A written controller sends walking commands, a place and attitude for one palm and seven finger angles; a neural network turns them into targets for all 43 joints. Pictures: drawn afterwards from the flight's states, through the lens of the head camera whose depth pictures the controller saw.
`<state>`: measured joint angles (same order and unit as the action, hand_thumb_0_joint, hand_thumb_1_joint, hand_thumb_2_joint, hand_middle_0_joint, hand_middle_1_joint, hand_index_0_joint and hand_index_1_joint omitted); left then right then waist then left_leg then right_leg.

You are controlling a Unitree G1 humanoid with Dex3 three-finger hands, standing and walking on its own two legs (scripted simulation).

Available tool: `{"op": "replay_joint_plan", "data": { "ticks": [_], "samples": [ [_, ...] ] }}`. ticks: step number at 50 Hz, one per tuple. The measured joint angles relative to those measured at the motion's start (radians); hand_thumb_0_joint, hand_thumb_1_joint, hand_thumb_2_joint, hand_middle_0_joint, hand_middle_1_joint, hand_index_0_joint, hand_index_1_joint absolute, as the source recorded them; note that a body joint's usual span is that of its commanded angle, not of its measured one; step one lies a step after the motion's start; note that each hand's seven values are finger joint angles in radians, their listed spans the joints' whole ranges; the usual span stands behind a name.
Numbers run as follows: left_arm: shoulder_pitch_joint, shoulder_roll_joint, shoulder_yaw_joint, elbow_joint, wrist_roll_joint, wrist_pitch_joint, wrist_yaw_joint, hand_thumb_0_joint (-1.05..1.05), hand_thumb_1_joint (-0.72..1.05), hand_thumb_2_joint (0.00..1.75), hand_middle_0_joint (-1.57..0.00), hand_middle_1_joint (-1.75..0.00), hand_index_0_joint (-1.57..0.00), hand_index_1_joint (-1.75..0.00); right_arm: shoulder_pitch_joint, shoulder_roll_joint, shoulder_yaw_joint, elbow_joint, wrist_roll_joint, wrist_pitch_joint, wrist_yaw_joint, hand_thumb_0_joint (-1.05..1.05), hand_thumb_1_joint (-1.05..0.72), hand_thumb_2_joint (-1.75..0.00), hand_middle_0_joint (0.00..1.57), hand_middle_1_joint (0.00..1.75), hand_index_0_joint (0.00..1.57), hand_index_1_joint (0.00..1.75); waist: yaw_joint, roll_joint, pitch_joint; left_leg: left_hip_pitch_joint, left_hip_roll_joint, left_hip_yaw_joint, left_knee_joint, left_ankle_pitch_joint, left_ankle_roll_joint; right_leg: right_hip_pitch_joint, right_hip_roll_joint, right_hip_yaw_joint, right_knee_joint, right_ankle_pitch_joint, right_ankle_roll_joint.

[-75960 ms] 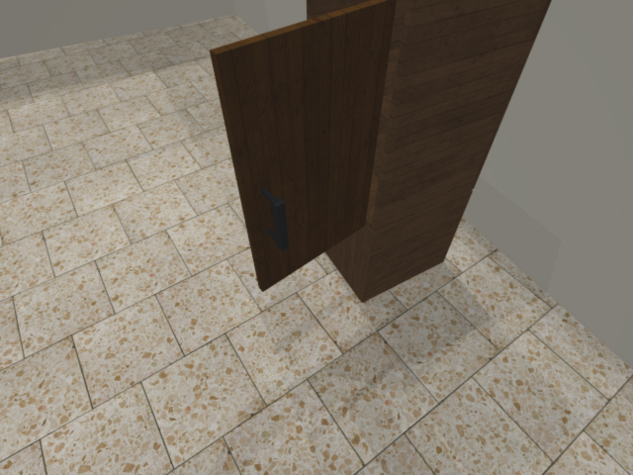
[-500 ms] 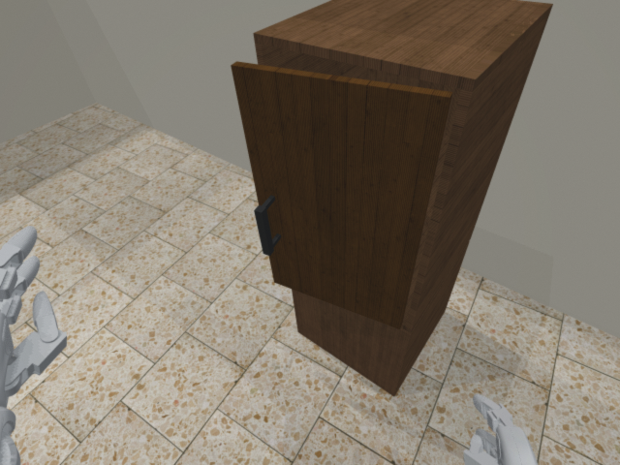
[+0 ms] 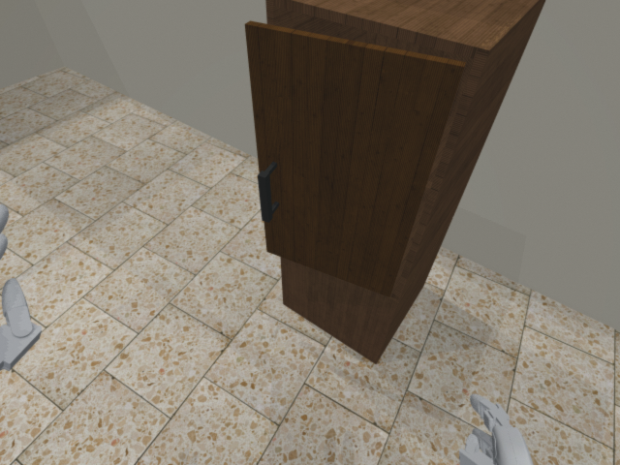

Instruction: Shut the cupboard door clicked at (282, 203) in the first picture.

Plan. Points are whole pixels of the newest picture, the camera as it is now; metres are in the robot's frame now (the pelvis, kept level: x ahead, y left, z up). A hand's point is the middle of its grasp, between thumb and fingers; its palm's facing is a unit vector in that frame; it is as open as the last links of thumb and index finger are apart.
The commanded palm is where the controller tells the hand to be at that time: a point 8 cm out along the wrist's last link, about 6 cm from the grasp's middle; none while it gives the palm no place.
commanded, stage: step back with the hand held close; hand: left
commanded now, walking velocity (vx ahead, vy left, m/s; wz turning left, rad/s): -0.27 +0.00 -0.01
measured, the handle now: (269, 192) +0.68 +0.13 -0.08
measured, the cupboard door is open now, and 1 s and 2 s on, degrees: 11 11 11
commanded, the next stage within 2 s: stop stepping back and stand still in 0.90 s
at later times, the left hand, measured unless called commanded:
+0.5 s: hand out of the picture +0.13 +0.28 +0.18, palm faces +0.48 -0.72 -0.50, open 7.4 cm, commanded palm +0.06 +0.30 +0.18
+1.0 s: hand out of the picture +0.04 +0.30 +0.18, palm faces +0.46 -0.79 -0.40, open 7.4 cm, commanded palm +0.00 +0.32 +0.18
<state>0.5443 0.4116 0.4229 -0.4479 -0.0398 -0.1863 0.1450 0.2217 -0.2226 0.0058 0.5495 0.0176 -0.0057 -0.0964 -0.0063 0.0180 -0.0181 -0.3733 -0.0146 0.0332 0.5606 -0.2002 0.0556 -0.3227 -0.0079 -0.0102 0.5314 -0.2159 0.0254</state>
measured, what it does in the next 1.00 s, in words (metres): walks backwards: right foot, then right foot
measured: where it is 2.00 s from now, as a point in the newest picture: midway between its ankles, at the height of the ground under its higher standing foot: outside the picture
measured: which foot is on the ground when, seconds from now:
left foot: down 0.00-1.00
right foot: down 0.00-0.34, up 0.36-0.48, down 0.50-0.76, up 0.78-0.98, down 1.00-1.00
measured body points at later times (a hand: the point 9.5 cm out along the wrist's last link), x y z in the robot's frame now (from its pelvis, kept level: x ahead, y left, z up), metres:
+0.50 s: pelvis -0.06 -0.01 -0.01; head -0.05 +0.01 +0.44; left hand +0.10 +0.31 +0.20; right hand +0.11 -0.25 -0.09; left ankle +0.06 +0.09 -0.73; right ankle -0.07 -0.14 -0.73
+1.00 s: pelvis -0.15 +0.03 -0.01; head -0.14 +0.07 +0.44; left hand +0.01 +0.34 +0.20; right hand +0.05 -0.18 -0.06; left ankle +0.04 +0.10 -0.72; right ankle -0.23 -0.11 -0.74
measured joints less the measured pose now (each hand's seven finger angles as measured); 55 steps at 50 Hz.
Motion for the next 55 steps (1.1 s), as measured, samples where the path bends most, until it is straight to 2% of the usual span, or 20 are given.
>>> {"op": "replay_joint_plan", "data": {
  "ticks": [6,11,17,22,24,26,29,34,36,38,40,42,44,47,48,49,50,51,53,55],
  "samples": [
    [-0.017,-0.016,0.018,-0.017,0.015,-0.031,0.006,0.02,0.89,0.90,-0.21,-0.30,-0.21,-0.30,0.016,0.003,0.000,0.023,-0.008,-0.037,0.007,0.02,-0.90,-0.90,0.21,0.30,0.20,0.30,0.013,0.001,0.013,-0.044,0.010,-0.016,0.063,-0.017,-0.005,-0.031,0.015,-0.008,0.048,-0.005,-0.011],
    [-0.029,-0.032,-0.004,-0.033,0.010,-0.049,0.019,0.02,0.89,0.90,-0.21,-0.30,-0.21,-0.30,0.020,-0.002,-0.007,0.054,-0.017,-0.052,0.018,0.02,-0.90,-0.90,0.21,0.30,0.20,0.30,0.016,-0.002,0.002,-0.076,0.013,-0.022,0.095,-0.086,-0.024,-0.049,0.017,-0.012,0.041,0.014,-0.019],
    [-0.026,0.001,-0.003,-0.043,0.007,-0.071,0.029,0.01,0.89,0.90,-0.21,-0.30,-0.21,-0.30,0.010,-0.006,-0.011,0.062,-0.013,-0.050,0.014,0.02,-0.90,-0.90,0.21,0.30,0.20,0.30,-0.010,-0.007,0.008,-0.092,0.017,-0.022,0.060,-0.009,-0.011,-0.068,0.022,-0.012,0.025,0.015,-0.011],
    [-0.022,0.054,0.049,-0.037,0.015,-0.081,0.009,0.02,0.89,0.90,-0.22,-0.30,-0.21,-0.30,0.025,0.011,-0.016,0.050,-0.016,-0.076,0.009,0.02,-0.90,-0.90,0.21,0.30,0.20,0.30,-0.039,0.003,0.005,-0.127,0.037,-0.036,0.049,0.069,0.000,-0.030,0.082,0.029,0.130,-0.051,-0.007],
    [-0.012,0.061,0.075,-0.040,0.014,-0.092,0.002,0.02,0.89,0.90,-0.22,-0.30,-0.21,-0.30,0.024,0.015,-0.016,0.052,-0.021,-0.084,0.013,0.02,-0.90,-0.90,0.21,0.30,0.20,0.30,-0.032,0.000,-0.010,-0.159,0.047,-0.026,0.056,0.066,0.000,0.006,0.093,0.045,0.117,-0.121,-0.017],
    [-0.006,0.051,0.087,-0.050,0.000,-0.101,0.002,0.02,0.89,0.90,-0.21,-0.30,-0.21,-0.30,0.000,0.017,-0.014,0.060,-0.021,-0.093,0.019,0.02,-0.90,-0.90,0.21,0.30,0.20,0.30,-0.012,-0.006,-0.002,-0.180,0.055,-0.013,0.051,0.096,-0.012,0.011,0.097,0.062,0.079,-0.148,-0.027],
    [-0.006,0.017,0.042,-0.058,-0.009,-0.101,0.006,0.02,0.89,0.90,-0.21,-0.30,-0.21,-0.30,-0.034,0.016,-0.017,0.085,-0.017,-0.095,0.024,0.02,-0.90,-0.90,0.21,0.30,0.20,0.30,0.007,0.000,0.025,-0.163,0.064,-0.008,0.018,0.117,-0.028,0.011,0.103,0.068,0.067,-0.098,-0.024],
    [-0.001,0.010,-0.031,-0.068,0.005,-0.087,0.007,0.02,0.89,0.90,-0.22,-0.30,-0.21,-0.30,-0.031,0.017,-0.020,0.094,-0.019,-0.071,0.018,0.02,-0.90,-0.90,0.21,0.30,0.20,0.30,0.008,-0.019,-0.003,-0.144,0.037,-0.008,0.057,-0.034,-0.065,0.035,0.076,0.074,0.035,-0.076,-0.011],
    [-0.011,0.022,-0.030,-0.068,0.006,-0.086,0.007,0.01,0.89,0.90,-0.22,-0.30,-0.21,-0.30,-0.028,0.013,-0.021,0.086,-0.019,-0.063,0.011,0.02,-0.90,-0.90,0.21,0.30,0.20,0.30,-0.001,-0.018,-0.013,-0.135,0.030,-0.011,0.031,0.022,-0.052,0.036,0.070,0.069,0.028,-0.069,-0.001],
    [-0.030,0.038,-0.011,-0.059,0.002,-0.092,0.005,0.01,0.88,0.90,-0.22,-0.31,-0.22,-0.30,-0.033,0.012,-0.021,0.076,-0.014,-0.063,0.005,0.02,-0.90,-0.90,0.21,0.30,0.20,0.30,-0.006,-0.011,-0.007,-0.133,0.034,-0.008,0.004,0.109,-0.014,0.029,0.073,0.065,0.033,-0.080,0.004],
    [-0.053,0.049,0.020,-0.036,0.001,-0.099,-0.003,0.01,0.88,0.90,-0.22,-0.31,-0.22,-0.30,-0.046,0.018,-0.022,0.071,-0.018,-0.072,0.002,0.02,-0.90,-0.90,0.21,0.30,0.20,0.30,-0.012,0.004,0.004,-0.136,0.046,-0.010,-0.023,0.157,0.022,0.000,0.098,0.063,0.128,-0.145,-0.004],
    [-0.069,0.059,0.045,-0.021,-0.007,-0.088,-0.011,0.01,0.89,0.90,-0.22,-0.30,-0.22,-0.30,-0.052,0.033,-0.025,0.069,-0.027,-0.078,0.010,0.02,-0.91,-0.90,0.20,0.30,0.20,0.30,-0.012,0.015,0.006,-0.133,0.064,-0.010,-0.073,0.185,0.023,-0.013,0.123,0.040,0.246,-0.214,-0.020],
    [-0.068,0.059,0.051,-0.030,-0.023,-0.076,-0.012,0.02,0.89,0.90,-0.22,-0.30,-0.21,-0.30,-0.048,0.047,-0.024,0.067,-0.027,-0.086,0.024,0.02,-0.91,-0.90,0.20,0.30,0.20,0.30,-0.005,0.019,-0.005,-0.132,0.084,0.006,-0.130,0.207,0.012,0.015,0.131,0.003,0.272,-0.269,-0.034],
    [-0.036,0.044,0.039,-0.074,-0.045,-0.065,-0.006,0.02,0.89,0.90,-0.21,-0.30,-0.21,-0.30,-0.044,0.059,-0.014,0.067,-0.030,-0.099,0.043,0.02,-0.90,-0.90,0.21,0.30,0.20,0.30,0.015,0.011,-0.038,-0.144,0.097,0.052,-0.197,0.225,-0.009,0.110,0.112,-0.046,0.130,-0.305,-0.053],
    [-0.022,0.045,0.040,-0.092,-0.046,-0.064,-0.003,0.02,0.89,0.90,-0.21,-0.30,-0.21,-0.30,-0.049,0.064,-0.010,0.065,-0.034,-0.100,0.048,0.02,-0.90,-0.90,0.21,0.30,0.20,0.30,0.024,-0.006,-0.046,-0.158,0.092,0.074,-0.195,0.211,-0.022,0.144,0.094,-0.043,0.046,-0.291,-0.064],
    [-0.009,0.054,0.047,-0.114,-0.046,-0.067,0.001,0.02,0.89,0.90,-0.21,-0.30,-0.21,-0.30,-0.057,0.070,-0.002,0.060,-0.037,-0.099,0.051,0.02,-0.90,-0.90,0.21,0.30,0.20,0.30,0.039,-0.039,-0.051,-0.183,0.080,0.106,-0.167,0.177,-0.043,0.170,0.062,-0.012,-0.039,-0.266,-0.086],
    [-0.009,0.052,0.048,-0.127,-0.040,-0.074,0.005,0.02,0.89,0.90,-0.21,-0.30,-0.21,-0.30,-0.073,0.068,0.005,0.062,-0.040,-0.101,0.052,0.01,-0.90,-0.90,0.21,0.30,0.20,0.30,0.058,-0.057,-0.045,-0.214,0.075,0.124,-0.115,0.128,-0.068,0.164,0.037,0.019,-0.077,-0.189,-0.088],
    [-0.024,0.034,0.029,-0.123,-0.026,-0.081,0.006,0.02,0.89,0.90,-0.21,-0.30,-0.21,-0.30,-0.085,0.058,0.007,0.077,-0.048,-0.099,0.050,0.01,-0.90,-0.90,0.21,0.30,0.20,0.30,0.066,-0.039,-0.028,-0.225,0.081,0.112,-0.060,0.068,-0.086,0.155,0.043,0.028,-0.056,-0.151,-0.057],
    [-0.056,0.019,-0.017,-0.101,-0.014,-0.072,0.004,0.02,0.89,0.90,-0.21,-0.30,-0.21,-0.30,-0.071,0.052,0.006,0.106,-0.041,-0.090,0.046,0.01,-0.90,-0.90,0.21,0.30,0.20,0.30,0.062,-0.028,-0.025,-0.199,0.060,0.074,0.022,-0.005,-0.102,0.157,0.037,0.038,-0.014,-0.153,-0.001],
    [-0.094,0.018,-0.038,-0.080,-0.015,-0.044,-0.002,0.01,0.89,0.90,-0.21,-0.30,-0.21,-0.30,-0.040,0.051,0.005,0.109,-0.027,-0.081,0.034,0.01,-0.90,-0.90,0.21,0.30,0.20,0.30,0.031,-0.033,-0.031,-0.184,0.035,0.064,0.019,0.020,-0.075,0.154,0.021,0.028,0.034,-0.187,0.011]
  ]
}}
